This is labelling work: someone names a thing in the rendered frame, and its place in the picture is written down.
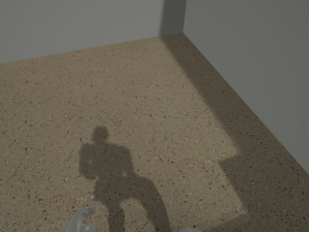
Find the left robot hand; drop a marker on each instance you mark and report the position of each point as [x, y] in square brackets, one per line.
[76, 223]

